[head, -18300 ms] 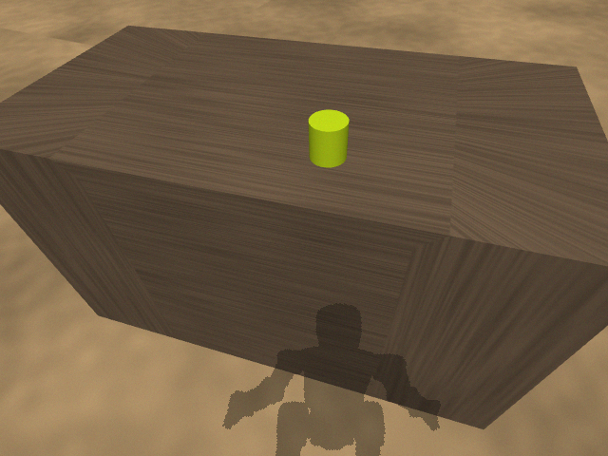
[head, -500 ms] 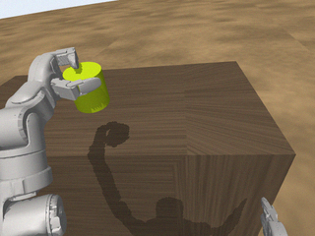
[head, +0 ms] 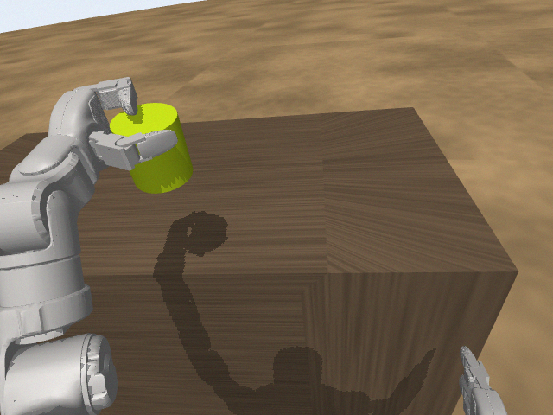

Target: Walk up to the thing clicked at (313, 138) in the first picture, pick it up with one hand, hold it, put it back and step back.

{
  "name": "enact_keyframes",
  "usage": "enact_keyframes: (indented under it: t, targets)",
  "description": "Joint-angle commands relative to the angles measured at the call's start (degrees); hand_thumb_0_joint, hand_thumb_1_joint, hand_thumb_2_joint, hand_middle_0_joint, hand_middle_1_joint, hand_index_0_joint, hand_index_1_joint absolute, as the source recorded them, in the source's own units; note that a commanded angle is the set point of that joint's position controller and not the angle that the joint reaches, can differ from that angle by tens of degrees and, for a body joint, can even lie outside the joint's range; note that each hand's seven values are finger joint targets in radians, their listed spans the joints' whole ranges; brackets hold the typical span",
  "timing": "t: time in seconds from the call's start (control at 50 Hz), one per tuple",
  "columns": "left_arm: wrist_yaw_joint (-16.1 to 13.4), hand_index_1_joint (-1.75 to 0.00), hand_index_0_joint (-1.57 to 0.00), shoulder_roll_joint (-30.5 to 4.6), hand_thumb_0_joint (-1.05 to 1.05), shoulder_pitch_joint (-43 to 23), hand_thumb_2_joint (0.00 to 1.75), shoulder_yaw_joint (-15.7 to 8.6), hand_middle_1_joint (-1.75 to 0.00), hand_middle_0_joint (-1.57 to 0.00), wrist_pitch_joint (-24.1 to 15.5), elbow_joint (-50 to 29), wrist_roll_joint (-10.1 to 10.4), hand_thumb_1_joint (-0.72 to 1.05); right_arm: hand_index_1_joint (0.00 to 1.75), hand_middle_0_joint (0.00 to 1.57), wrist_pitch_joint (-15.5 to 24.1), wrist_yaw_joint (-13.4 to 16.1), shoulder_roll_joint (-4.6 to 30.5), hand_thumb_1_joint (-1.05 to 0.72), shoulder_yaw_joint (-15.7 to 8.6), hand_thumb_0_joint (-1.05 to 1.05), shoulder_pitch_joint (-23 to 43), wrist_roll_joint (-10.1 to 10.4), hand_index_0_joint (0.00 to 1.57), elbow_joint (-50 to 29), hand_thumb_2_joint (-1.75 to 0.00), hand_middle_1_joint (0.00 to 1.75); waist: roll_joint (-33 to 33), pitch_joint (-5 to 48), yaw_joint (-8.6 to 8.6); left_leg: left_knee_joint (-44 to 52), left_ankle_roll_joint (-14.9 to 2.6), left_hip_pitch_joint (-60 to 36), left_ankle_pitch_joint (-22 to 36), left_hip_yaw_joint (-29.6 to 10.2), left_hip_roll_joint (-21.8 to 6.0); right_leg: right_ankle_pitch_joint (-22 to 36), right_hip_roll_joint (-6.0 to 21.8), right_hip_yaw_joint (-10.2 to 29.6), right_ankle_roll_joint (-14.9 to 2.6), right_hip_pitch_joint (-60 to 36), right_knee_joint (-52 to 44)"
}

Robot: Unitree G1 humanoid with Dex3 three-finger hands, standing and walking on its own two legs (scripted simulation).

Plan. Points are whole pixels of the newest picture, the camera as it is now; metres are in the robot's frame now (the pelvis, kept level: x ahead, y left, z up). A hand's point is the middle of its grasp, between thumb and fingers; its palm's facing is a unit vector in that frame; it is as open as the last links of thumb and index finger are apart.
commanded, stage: crouch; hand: left
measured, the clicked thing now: (154, 148) +0.35 +0.16 +0.30
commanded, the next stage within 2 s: lower in 1.60 s
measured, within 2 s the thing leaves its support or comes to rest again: neither
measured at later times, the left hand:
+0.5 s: hand (174, 157) +0.42 +0.18 +0.25, palm faces +0.14 -0.99 +0.00, open 6.8 cm
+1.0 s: hand (181, 163) +0.47 +0.19 +0.22, palm faces +0.14 -0.99 +0.01, open 6.8 cm
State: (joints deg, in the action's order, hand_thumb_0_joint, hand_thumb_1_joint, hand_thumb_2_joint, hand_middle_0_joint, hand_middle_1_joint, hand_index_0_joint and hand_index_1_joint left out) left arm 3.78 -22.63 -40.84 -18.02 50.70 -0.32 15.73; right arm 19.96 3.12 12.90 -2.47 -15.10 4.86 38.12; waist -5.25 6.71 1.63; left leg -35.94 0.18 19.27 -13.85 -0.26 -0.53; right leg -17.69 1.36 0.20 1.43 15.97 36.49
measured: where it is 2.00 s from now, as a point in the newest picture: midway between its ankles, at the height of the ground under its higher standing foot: outside the picture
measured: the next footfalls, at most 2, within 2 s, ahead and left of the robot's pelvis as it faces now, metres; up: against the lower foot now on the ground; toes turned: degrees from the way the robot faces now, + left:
none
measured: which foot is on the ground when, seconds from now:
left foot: down 0.00-1.00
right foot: down 0.00-1.00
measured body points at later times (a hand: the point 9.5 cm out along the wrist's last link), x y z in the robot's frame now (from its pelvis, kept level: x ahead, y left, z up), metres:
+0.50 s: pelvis -0.01 +0.00 +0.00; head -0.03 -0.02 +0.45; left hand +0.41 +0.23 +0.25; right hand +0.15 -0.25 -0.06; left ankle +0.06 +0.12 -0.72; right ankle +0.02 -0.14 -0.72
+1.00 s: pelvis +0.01 +0.00 +0.00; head +0.01 +0.00 +0.45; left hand +0.45 +0.24 +0.22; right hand +0.16 -0.25 -0.06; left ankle +0.06 +0.12 -0.72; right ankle +0.02 -0.14 -0.72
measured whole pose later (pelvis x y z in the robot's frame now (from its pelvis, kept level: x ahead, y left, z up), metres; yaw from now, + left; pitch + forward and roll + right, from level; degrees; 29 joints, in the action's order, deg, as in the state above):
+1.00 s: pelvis +0.01 +0.00 +0.00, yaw -1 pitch +3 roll -1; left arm 2.8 -23.0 -46.9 -17.5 10.8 43.3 8.4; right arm 21.0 3.8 12.7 -0.2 -15.5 1.4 35.3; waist -1.9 4.0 -3.5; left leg -35.1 -0.1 23.6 -14.0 0.8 -1.5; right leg -16.3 0.4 1.3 1.7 20.0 33.7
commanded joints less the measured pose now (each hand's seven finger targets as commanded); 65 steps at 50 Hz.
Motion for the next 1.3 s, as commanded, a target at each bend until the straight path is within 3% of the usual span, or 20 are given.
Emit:
enact_keyframes:
  t: [0.0,0.06,0.12,0.2,0.48,0.54,0.66,0.84,0.9,0.92,0.94,1.0,1.04,1.08,1.12,1.14,1.16,1.22,1.26,1.28]
  targets:
    - [-0.6,-1.49,-1.37,-15.2,0.0,-34.0,1.34,-6.0,-1.49,-1.36,-6.2,-10.4,0.9,0.21,0.05,0.05,3.8,0.3,5.9,0.58,-2.3,0.0,9.1,0.2,0.05,-10.1,-0.04,0.05,4.7,10.4,-0.56,5.8,-0.96,-9.3,0.8,0.7,1.2,2.3,-1.8,-3.0,-0.9,5.0,-8.6]
    - [-1.3,-1.48,-1.36,-10.1,0.0,-33.5,1.33,-2.1,-1.47,-1.35,-6.7,-4.1,0.3,0.21,0.05,0.05,3.8,0.2,4.7,0.58,-1.3,0.0,9.3,0.0,0.05,-9.5,-0.04,0.05,4.8,8.6,-0.88,6.4,-0.63,-8.9,-0.8,0.2,0.9,1.2,-1.8,-3.2,-1.06,6.6,-8.5]
    - [-2.4,-1.46,-1.35,-14.0,0.0,-36.0,1.31,-4.5,-1.45,-1.34,-9.0,-3.1,-0.2,0.17,0.05,0.05,3.9,0.4,5.8,0.58,-2.0,0.0,9.2,-0.3,0.05,-10.1,-0.04,0.05,5.9,9.1,-0.62,6.1,-0.95,-7.8,-1.2,0.8,1.4,0.7,-1.5,-2.8,-0.88,5.8,-9.0]
    - [-2.3,-1.43,-1.32,-11.1,0.0,-37.3,1.3,-1.3,-1.42,-1.31,-13.2,5.3,-1.3,0.21,0.05,0.05,4.8,1.1,5.6,0.59,-1.8,0.0,8.1,-0.8,0.05,-9.3,-0.04,0.05,5.9,8.8,-2.19,6.1,-0.92,-8.3,-2.7,0.8,1.2,-0.1,-1.4,-2.5,-0.89,7.7,-9.0]
    - [-2.1,-1.47,-1.36,-17.2,0.0,-44.5,1.33,-2.8,-1.46,-1.35,-32.3,14.1,-4.2,0.28,0.05,0.05,6.8,1.9,4.1,0.57,0.2,0.0,9.0,-2.2,0.05,-8.5,-0.05,0.05,1.4,14.8,-2.67,5.0,-0.58,-8.6,0.0,0.0,0.5,3.4,-1.7,-2.2,-1.3,6.4,-7.3]
    - [-1.6,-1.5,-1.38,-19.7,0.0,-44.8,1.35,-4.5,-1.49,-1.37,-35.4,15.9,-4.5,0.29,0.05,0.05,7.0,2.1,6.9,0.56,-1.5,0.0,9.1,-2.5,0.05,-11.4,-0.05,0.05,2.2,18.9,-3.69,4.6,-0.75,-10.6,2.4,0.2,0.3,5.8,-1.7,-2.0,-1.15,4.7,-7.3]
    - [-0.1,-1.51,-1.39,-15.8,0.0,-43.8,1.36,-0.8,-1.5,-1.38,-39.5,22.6,-5.3,0.27,0.05,0.05,6.8,1.5,5.5,0.57,0.2,0.0,7.8,-2.6,0.05,-11.2,-0.05,0.05,1.1,17.3,-4.98,4.9,-0.93,-11.1,3.9,0.6,0.2,7.9,-1.9,-1.7,-1.34,6.7,-7.6]
    - [-0.3,-1.51,-1.38,-18.6,0.0,-44.3,1.37,-3.5,-1.5,-1.36,-45.0,25.2,-5.3,0.25,0.05,0.05,5.9,1.3,7.7,0.57,-1.3,0.0,5.0,-3.1,0.05,-12.6,-0.05,0.05,2.1,18.5,-5.86,4.6,-0.84,-11.9,7.8,0.6,-0.3,11.6,-2.5,-2.2,-1.39,4.9,-7.8]
    - [-0.4,-1.5,-1.37,-17.4,0.0,-48.4,1.37,-1.9,-1.49,-1.35,-46.9,19.6,-5.7,0.23,0.05,0.05,5.0,1.0,4.4,0.56,0.9,0.0,5.8,-3.1,0.05,-11.6,-0.05,0.05,-3.0,22.0,-4.45,4.6,-0.55,-13.4,10.0,1.0,0.0,13.3,-2.1,-1.8,-1.63,3.7,-7.6]
    - [-0.9,-1.51,-1.37,-18.7,0.0,-43.6,1.38,-3.9,-1.5,-1.36,-46.4,26.7,-5.6,0.22,0.05,0.05,4.8,1.5,7.8,0.56,-1.8,0.0,6.1,-3.2,0.05,-13.4,-0.05,0.05,2.0,19.8,-5.72,4.4,-1.01,-12.2,9.7,1.0,-0.1,13.4,-2.1,-1.9,-1.21,3.2,-7.9]
    - [-1.0,-1.52,-1.38,-17.0,0.0,-43.5,1.39,-2.8,-1.51,-1.36,-46.7,25.5,-5.6,0.23,0.05,0.05,4.5,1.1,5.1,0.56,0.7,0.0,5.7,-3.1,0.05,-12.4,-0.05,0.05,1.5,18.3,-4.63,4.7,-0.95,-10.8,9.7,0.8,-0.1,13.5,-2.3,-2.0,-1.33,2.8,-7.9]
    - [-1.5,-1.52,-1.38,-17.2,0.0,-42.9,1.39,-2.9,-1.52,-1.36,-47.5,26.5,-5.9,0.2,0.05,0.05,3.7,1.2,6.6,0.57,-0.8,0.0,6.1,-3.1,0.05,-13.1,-0.05,0.05,0.3,18.6,-5.4,5.2,-0.62,-12.4,8.7,0.8,-0.3,12.2,-2.5,-2.1,-1.6,4.4,-8.2]
    - [-1.5,-1.51,-1.38,-17.2,0.0,-44.1,1.38,-2.5,-1.51,-1.36,-48.0,26.1,-6.2,0.21,0.05,0.05,3.0,0.8,4.2,0.56,1.2,0.0,5.1,-3.2,0.05,-11.9,-0.05,0.05,-1.1,18.9,-4.72,5.3,-0.55,-12.0,9.6,0.8,-0.3,12.9,-2.4,-2.2,-1.68,3.2,-8.3]
    - [-1.7,-1.52,-1.38,-18.6,0.0,-41.9,1.39,-4.1,-1.52,-1.36,-48.2,28.6,-6.1,0.18,0.05,0.05,2.4,1.1,7.6,0.56,-1.8,0.0,4.1,-3.3,0.05,-12.2,-0.05,0.05,0.9,19.0,-5.52,5.3,-0.71,-11.9,10.0,0.7,-0.4,13.5,-2.5,-2.1,-1.53,3.0,-8.5]
    - [-1.4,-1.5,-1.36,-15.8,0.0,-43.2,1.38,-1.6,-1.5,-1.35,-49.0,26.7,-6.3,0.22,0.05,0.05,2.0,0.7,4.9,0.56,0.6,0.0,5.3,-3.1,0.05,-12.9,-0.05,0.05,-0.1,18.5,-5.36,5.3,-0.65,-11.8,10.8,0.9,-0.4,14.2,-2.5,-2.1,-1.6,3.0,-8.4]
    - [-1.7,-1.5,-1.36,-17.8,0.0,-41.2,1.38,-3.3,-1.5,-1.34,-48.9,29.2,-6.6,0.19,0.05,0.05,1.6,1.1,7.8,0.56,-2.0,0.0,4.5,-3.3,0.05,-13.0,-0.05,0.05,1.8,19.5,-5.84,5.0,-0.88,-12.3,11.7,0.9,-0.4,15.0,-2.4,-2.0,-1.38,2.6,-8.5]
    - [-1.6,-1.49,-1.35,-15.9,0.0,-41.8,1.37,-2.1,-1.49,-1.33,-49.2,28.2,-6.5,0.2,0.05,0.05,1.4,0.7,4.6,0.56,0.7,0.0,5.1,-3.0,0.05,-13.2,-0.05,0.05,1.0,18.2,-5.26,5.1,-0.79,-12.0,12.0,1.0,-0.3,15.2,-2.4,-2.2,-1.44,2.5,-8.6]
    - [-1.6,-1.49,-1.36,-17.3,0.0,-42.5,1.36,-3.2,-1.49,-1.33,-49.8,28.8,-6.4,0.17,0.05,0.05,0.7,0.9,7.9,0.56,-2.1,0.0,4.0,-3.4,0.05,-12.5,-0.05,0.05,0.5,19.9,-6.25,4.9,-0.6,-14.1,14.2,0.6,-0.9,16.2,-2.8,-2.4,-1.56,3.3,-8.5]
    - [-1.5,-1.48,-1.34,-14.9,0.0,-43.6,1.37,-1.3,-1.48,-1.32,-50.5,28.5,-6.4,0.18,0.05,0.05,0.3,0.6,4.2,0.56,1.0,0.0,6.4,-3.1,0.05,-12.3,-0.05,0.05,-1.3,18.6,-5.94,5.0,-0.6,-13.6,13.5,0.8,-0.6,15.7,-2.5,-2.2,-1.6,3.9,-8.7]
    - [-1.6,-1.49,-1.35,-16.6,0.0,-42.6,1.37,-2.4,-1.49,-1.33,-50.6,30.2,-6.5,0.17,0.05,0.05,0.1,0.8,6.2,0.56,-0.5,0.0,5.7,-3.3,0.05,-12.1,-0.05,0.05,0.7,17.8,-6.16,5.4,-0.69,-13.0,12.0,0.5,-0.8,14.6,-2.7,-2.4,-1.58,3.9,-8.9]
